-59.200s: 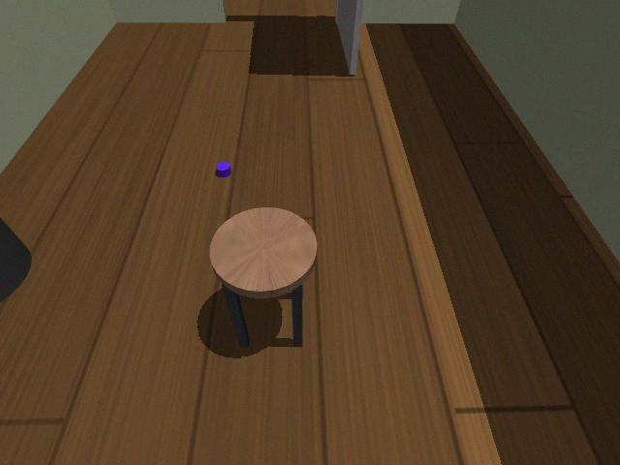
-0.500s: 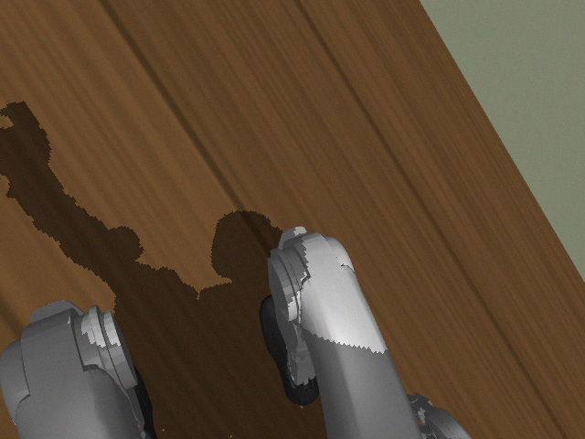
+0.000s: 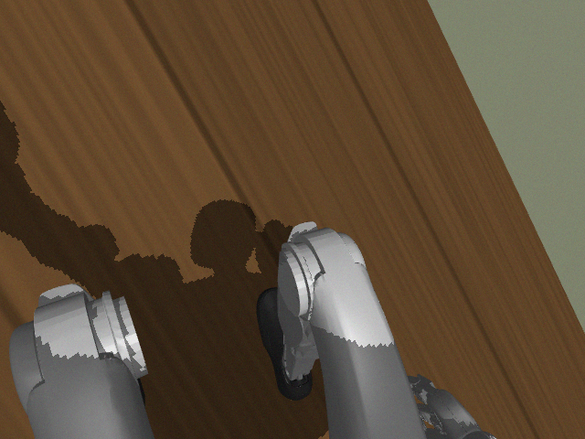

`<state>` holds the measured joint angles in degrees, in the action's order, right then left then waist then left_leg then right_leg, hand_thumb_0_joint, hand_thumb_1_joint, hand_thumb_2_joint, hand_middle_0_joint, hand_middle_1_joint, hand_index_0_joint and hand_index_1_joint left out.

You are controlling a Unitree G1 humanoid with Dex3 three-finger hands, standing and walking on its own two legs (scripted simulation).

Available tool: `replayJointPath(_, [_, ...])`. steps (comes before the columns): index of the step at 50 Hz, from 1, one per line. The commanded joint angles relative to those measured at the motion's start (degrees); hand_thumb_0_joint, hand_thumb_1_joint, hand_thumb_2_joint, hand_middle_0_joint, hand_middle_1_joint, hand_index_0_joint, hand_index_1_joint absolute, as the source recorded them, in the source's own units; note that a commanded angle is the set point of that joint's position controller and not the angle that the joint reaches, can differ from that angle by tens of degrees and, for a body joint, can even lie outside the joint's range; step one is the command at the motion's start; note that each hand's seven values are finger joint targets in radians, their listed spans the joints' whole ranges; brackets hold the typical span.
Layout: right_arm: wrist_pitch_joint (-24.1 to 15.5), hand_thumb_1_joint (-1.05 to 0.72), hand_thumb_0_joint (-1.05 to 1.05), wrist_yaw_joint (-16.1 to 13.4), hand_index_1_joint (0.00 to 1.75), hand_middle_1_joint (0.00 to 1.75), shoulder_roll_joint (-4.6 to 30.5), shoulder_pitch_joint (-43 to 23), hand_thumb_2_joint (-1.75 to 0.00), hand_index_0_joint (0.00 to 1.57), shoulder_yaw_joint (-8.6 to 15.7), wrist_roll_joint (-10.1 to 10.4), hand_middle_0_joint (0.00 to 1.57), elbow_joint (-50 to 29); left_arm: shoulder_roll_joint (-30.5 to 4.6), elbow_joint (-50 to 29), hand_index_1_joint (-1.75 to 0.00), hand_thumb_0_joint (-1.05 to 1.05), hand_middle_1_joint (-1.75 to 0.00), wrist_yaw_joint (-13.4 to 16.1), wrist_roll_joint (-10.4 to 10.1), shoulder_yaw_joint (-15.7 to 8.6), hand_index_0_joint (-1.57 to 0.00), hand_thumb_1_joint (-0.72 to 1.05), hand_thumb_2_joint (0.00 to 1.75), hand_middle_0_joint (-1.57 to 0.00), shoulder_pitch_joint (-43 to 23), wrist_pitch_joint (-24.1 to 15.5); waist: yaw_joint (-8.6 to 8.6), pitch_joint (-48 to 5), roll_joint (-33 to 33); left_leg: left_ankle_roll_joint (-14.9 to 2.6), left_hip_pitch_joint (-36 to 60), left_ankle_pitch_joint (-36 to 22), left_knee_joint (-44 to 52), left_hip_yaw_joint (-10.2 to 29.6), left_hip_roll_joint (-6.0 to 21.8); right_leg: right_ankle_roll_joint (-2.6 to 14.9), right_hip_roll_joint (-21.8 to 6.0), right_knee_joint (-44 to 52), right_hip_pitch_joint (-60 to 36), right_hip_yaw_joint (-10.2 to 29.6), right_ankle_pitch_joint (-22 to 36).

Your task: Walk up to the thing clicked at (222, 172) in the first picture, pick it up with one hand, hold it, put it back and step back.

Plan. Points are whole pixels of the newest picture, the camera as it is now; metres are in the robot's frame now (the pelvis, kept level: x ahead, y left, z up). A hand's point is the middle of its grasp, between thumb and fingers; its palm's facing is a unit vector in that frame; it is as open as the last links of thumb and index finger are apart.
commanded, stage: rest palm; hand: left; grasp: from above
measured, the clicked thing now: out of the picture +0.50 +0.33 -0.29
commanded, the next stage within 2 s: close in 1.56 s
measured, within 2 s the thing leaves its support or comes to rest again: neither
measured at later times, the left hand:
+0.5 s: hand out of the picture +0.49 +0.32 -0.24, palm faces -0.44 -0.14 -0.89, open 13.9 cm
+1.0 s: hand out of the picture +0.48 +0.32 -0.26, palm faces -0.45 -0.15 -0.88, open 14.1 cm
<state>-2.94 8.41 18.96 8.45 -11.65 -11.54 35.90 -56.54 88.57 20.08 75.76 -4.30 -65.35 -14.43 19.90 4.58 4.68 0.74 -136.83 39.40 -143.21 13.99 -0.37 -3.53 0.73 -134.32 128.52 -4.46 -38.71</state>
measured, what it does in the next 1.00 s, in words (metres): stands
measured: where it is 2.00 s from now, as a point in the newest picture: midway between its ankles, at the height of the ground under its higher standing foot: (214, 395)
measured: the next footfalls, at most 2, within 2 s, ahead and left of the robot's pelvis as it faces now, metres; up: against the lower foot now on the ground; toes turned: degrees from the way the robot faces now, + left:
none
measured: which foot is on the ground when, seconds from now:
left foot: down 0.00-1.00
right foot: down 0.00-1.00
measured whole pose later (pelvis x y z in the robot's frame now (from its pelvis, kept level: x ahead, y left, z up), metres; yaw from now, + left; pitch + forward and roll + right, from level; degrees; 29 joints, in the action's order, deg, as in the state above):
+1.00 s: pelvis +0.00 +0.01 -0.01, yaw -3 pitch +28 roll -17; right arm -9.2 11.8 19.4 6.8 -19.5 -15.1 33.8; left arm -63.4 99.7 30.3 76.3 -5.5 -66.2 -13.0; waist 24.4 9.8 8.4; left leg -0.2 -136.3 41.1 -147.2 16.6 0.8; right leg -4.8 2.7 -135.2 127.3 -6.3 -38.1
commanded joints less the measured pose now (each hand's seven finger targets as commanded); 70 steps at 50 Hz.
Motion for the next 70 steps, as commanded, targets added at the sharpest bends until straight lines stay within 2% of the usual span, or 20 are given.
replayJointPath(1, [0.08, -0.89, 0.0, 0.06, 0.3, 0.3, 17.06, 13.51, -0.9, 0.2, 3.74, -0.49, 0.2, 1.25, -11.63, -3.15, -0.92, 0.0, -0.91, 4.89, 0.36, -1.33, -0.15, -0.43, 0.91, -0.15, -17.8, 0.29, 4.69, -35.0, -30.04, -0.52, 35.57, -16.35, 14.17, -6.71, 1.78, 5.32, 1.94, 9.54, -14.49, -9.35, 16.71])
replayJointPath(5, [-0.81, -0.89, 0.0, 0.26, 0.3, 0.3, 17.32, 11.91, -0.9, 0.2, 3.09, -0.89, 0.2, 0.34, -14.48, -2.21, -0.93, 0.0, -0.92, 7.51, 1.69, -2.81, -0.15, -0.44, 0.92, -0.15, -18.71, 0.55, 4.49, -34.65, -30.82, -0.55, 35.41, -14.07, 14.56, -6.21, 1.95, 5.29, 2.3, 9.1, -13.85, -9.51, 15.14])
replayJointPath(11, [-2.44, -0.89, 0.0, 1.0, 0.3, 0.3, 17.93, 11.77, -0.9, 0.2, 1.77, -1.78, 0.2, 0.24, -16.24, 0.85, -0.94, 0.0, -0.94, 10.27, 2.38, -4.23, -0.13, -0.45, 0.92, -0.13, -19.4, 1.42, 6.1, -33.41, -30.51, -0.73, 33.65, -12.43, 13.93, -5.82, 2.08, 4.72, 2.51, 8.35, -14.4, -9.78, 14.9])
replayJointPath(16, [-3.88, -0.9, 0.0, 1.5, 0.3, 0.3, 18.66, 12.03, -0.9, 0.2, 1.21, -2.19, 0.2, -0.21, -17.78, 0.12, -0.97, 0.0, -0.98, 10.59, 1.65, -3.99, -0.09, -0.5, 0.95, -0.09, -18.46, 2.12, 6.61, -34.4, -30.34, -1.17, 32.81, -12.77, 12.8, -6.01, 2.26, 4.3, 2.96, 8.68, -17.51, -9.38, 16.15])
replayJointPath(17, [-4.06, -0.9, 0.0, 1.38, 0.3, 0.3, 18.27, 11.54, -0.9, 0.2, 0.79, -2.04, 0.2, -0.04, -18.49, 0.89, -0.97, 0.0, -0.97, 10.74, 1.28, -4.51, -0.09, -0.51, 0.96, -0.09, -18.51, 2.37, 5.87, -35.14, -30.34, -0.99, 32.91, -13.24, 12.5, -5.76, 2.4, 4.49, 3.02, 8.48, -17.07, -9.61, 16.22])
replayJointPath(19, [-4.38, -0.9, 0.0, 1.99, 0.3, 0.3, 17.9, 12.26, -0.9, 0.2, 0.29, -2.45, 0.2, -0.18, -16.4, 3.67, -0.97, 0.0, -0.97, 10.17, 0.56, -3.43, -0.09, -0.5, 0.95, -0.09, -15.74, 2.61, 7.16, -32.32, -29.21, -1.0, 31.72, -13.03, 12.57, -5.62, 2.46, 4.18, 3.16, 8.38, -17.45, -9.89, 16.09])
replayJointPath(23, [-4.34, -0.9, 0.0, 1.73, 0.3, 0.3, 18.72, 11.76, -0.9, 0.2, 0.05, -2.45, 0.2, -0.36, -20.01, -0.43, -0.98, 0.0, -0.97, 10.38, 0.26, -4.68, -0.07, -0.54, 0.98, -0.08, -16.5, 2.36, 5.51, -36.5, -32.31, -0.61, 34.68, -15.56, 12.65, -5.11, 2.74, 4.42, 3.27, 8.24, -19.4, -10.09, 17.86])
replayJointPath(25, [-4.66, -0.9, 0.0, 2.23, 0.3, 0.3, 18.41, 12.07, -0.9, 0.2, -0.41, -2.53, 0.2, -0.47, -18.0, 1.85, -0.99, 0.0, -0.98, 9.98, 0.14, -3.53, -0.07, -0.54, 0.97, -0.07, -15.52, 2.73, 6.96, -33.34, -29.85, -1.01, 32.02, -15.59, 11.52, -5.37, 2.72, 4.05, 3.52, 8.26, -19.3, -10.23, 18.41])
replayJointPath(33, [-4.61, -0.9, 0.0, 2.23, 0.3, 0.3, 19.54, 11.58, -0.9, 0.2, -0.95, -2.92, 0.2, -0.86, -19.96, 0.87, -0.99, 0.0, -0.99, 10.62, 0.22, -4.78, -0.06, -0.55, 0.99, -0.07, -15.45, 2.3, 6.83, -31.82, -31.33, -0.39, 32.57, -15.0, 11.94, -4.53, 2.91, 4.64, 3.49, 8.14, -18.14, -11.11, 17.11])
replayJointPath(34, [-4.81, -0.9, 0.0, 2.42, 0.3, 0.3, 19.59, 11.59, -0.9, 0.2, -0.91, -2.86, 0.2, -1.24, -18.2, 2.01, -0.99, 0.0, -0.98, 10.37, 0.31, -3.89, -0.06, -0.54, 0.98, -0.07, -14.84, 2.36, 7.45, -30.74, -30.57, -0.37, 32.98, -15.87, 11.63, -4.44, 3.03, 4.45, 3.38, 7.91, -17.69, -11.12, 17.74])
replayJointPath(37, [-5.02, -0.9, 0.0, 2.55, 0.3, 0.3, 19.1, 10.86, -0.9, 0.2, -1.27, -2.8, 0.2, -0.78, -19.37, 1.12, -1.0, 0.0, -0.99, 10.88, -0.25, -3.81, -0.06, -0.53, 0.97, -0.07, -16.43, 1.93, 7.1, -31.64, -31.66, -0.41, 32.79, -14.5, 11.98, -4.28, 3.14, 4.39, 3.74, 8.21, -18.39, -11.06, 17.03])
replayJointPath(38, [-5.3, -0.9, 0.0, 2.7, 0.3, 0.3, 19.34, 10.59, -0.9, 0.2, -1.45, -2.94, 0.2, -1.2, -17.31, 3.68, -0.99, 0.0, -0.99, 10.73, -0.22, -2.7, -0.06, -0.54, 0.98, -0.07, -14.53, 2.09, 7.88, -29.46, -29.91, -0.47, 32.33, -14.12, 11.66, -4.19, 3.08, 4.25, 3.51, 8.06, -17.34, -11.22, 16.8])
replayJointPath(46, [-5.9, -0.9, 0.0, 2.98, 0.3, 0.3, 19.83, 9.84, -0.9, 0.2, -2.08, -3.25, 0.2, -0.63, -18.61, 2.19, -1.01, 0.0, -1.01, 12.23, -0.25, -2.27, -0.08, -0.5, 0.96, -0.07, -16.68, 1.07, 7.93, -30.35, -31.37, -0.15, 33.43, -14.23, 12.46, -3.3, 3.47, 3.97, 3.65, 7.91, -18.09, -11.72, 17.27])
replayJointPath(50, [-6.22, -0.9, 0.0, 3.07, 0.3, 0.3, 19.37, 9.13, -0.9, 0.2, -2.6, -3.29, 0.2, -1.38, -16.08, 6.4, -1.02, 0.0, -1.03, 12.99, -0.26, -0.19, -0.08, -0.49, 0.95, -0.07, -14.19, 1.46, 8.69, -26.8, -28.39, -0.56, 30.47, -11.06, 12.5, -3.67, 3.28, 3.68, 3.86, 8.58, -18.0, -11.63, 15.87])
replayJointPath(55, [-7.17, -0.9, 0.0, 3.32, 0.3, 0.3, 19.97, 9.07, -0.9, 0.2, -2.9, -3.3, 0.2, -0.74, -17.56, 3.85, -1.01, 0.0, -1.03, 14.22, -0.57, -0.66, -0.08, -0.49, 0.93, -0.07, -16.23, 1.39, 8.53, -29.57, -31.94, -0.04, 33.85, -13.71, 12.51, -3.18, 3.69, 3.74, 3.59, 7.88, -18.44, -11.79, 17.63])
replayJointPath(57, [-7.73, -0.9, 0.0, 3.48, 0.3, 0.3, 19.83, 7.87, -0.9, 0.2, -3.21, -3.4, 0.2, -1.39, -16.37, 7.31, -1.02, 0.0, -1.03, 14.55, -0.67, 0.42, -0.08, -0.49, 0.94, -0.07, -13.76, 1.8, 9.05, -25.91, -28.13, -0.59, 29.97, -10.06, 11.99, -3.65, 3.47, 3.48, 3.89, 8.75, -18.05, -11.68, 15.59])
replayJointPath(61, [-8.09, -0.9, 0.0, 3.47, 0.3, 0.3, 20.38, 8.37, -0.9, 0.2, -3.01, -3.29, 0.2, -0.45, -20.81, 2.42, -1.02, 0.0, -1.02, 15.64, -0.48, -2.48, -0.08, -0.5, 0.95, -0.08, -17.16, 2.05, 7.7, -31.23, -33.41, 0.17, 34.6, -13.86, 12.84, -3.04, 4.09, 3.83, 3.54, 8.09, -19.26, -11.39, 18.04])
replayJointPath(63, [-8.21, -0.9, 0.0, 4.01, 0.3, 0.3, 19.8, 8.01, -0.9, 0.2, -3.66, -3.53, 0.2, -0.8, -17.9, 6.76, -1.02, 0.0, -1.03, 15.68, -0.67, -1.16, -0.08, -0.5, 0.94, -0.07, -14.03, 2.96, 8.63, -27.92, -30.24, -0.12, 31.74, -12.95, 12.15, -3.2, 3.95, 3.58, 3.7, 7.78, -19.12, -11.77, 17.73])
replayJointPath(69, [-8.47, -0.9, 0.0, 4.15, 0.3, 0.3, 20.21, 8.11, -0.9, 0.2, -3.85, -3.43, 0.2, -0.76, -18.25, 6.99, -1.02, 0.0, -1.03, 14.31, -1.48, -0.88, -0.08, -0.49, 0.93, -0.07, -13.81, 3.9, 9.05, -27.32, -29.89, -0.28, 31.65, -12.49, 11.75, -3.33, 3.9, 3.55, 3.45, 8.22, -19.21, -11.45, 17.44])
replayJointPath(70, [-8.38, -0.9, 0.0, 4.24, 0.3, 0.3, 20.16, 8.92, -0.9, 0.2, -3.73, -3.47, 0.2, -0.04, -19.36, 3.25, -1.02, 0.0, -1.04, 14.25, -2.05, -1.87, -0.09, -0.48, 0.94, -0.08, -15.92, 3.38, 8.99, -29.3, -31.47, -0.22, 32.12, -13.93, 11.61, -3.38, 4.02, 3.44, 3.52, 8.65, -19.93, -11.54, 18.44])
